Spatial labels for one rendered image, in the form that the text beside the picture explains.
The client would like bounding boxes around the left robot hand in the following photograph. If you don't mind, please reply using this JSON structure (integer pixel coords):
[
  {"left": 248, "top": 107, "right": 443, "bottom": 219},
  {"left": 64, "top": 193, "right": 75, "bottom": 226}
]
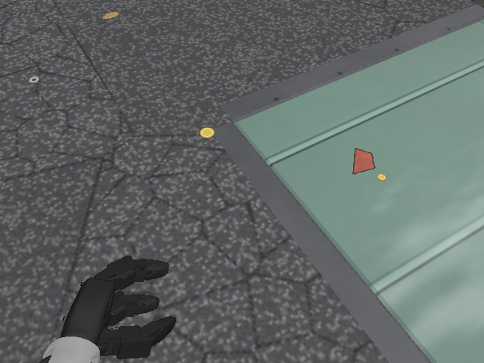
[{"left": 60, "top": 256, "right": 176, "bottom": 359}]

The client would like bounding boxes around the left robot forearm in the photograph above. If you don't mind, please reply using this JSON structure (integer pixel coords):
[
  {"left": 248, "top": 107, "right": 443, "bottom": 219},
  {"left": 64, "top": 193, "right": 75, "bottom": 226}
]
[{"left": 39, "top": 337, "right": 100, "bottom": 363}]

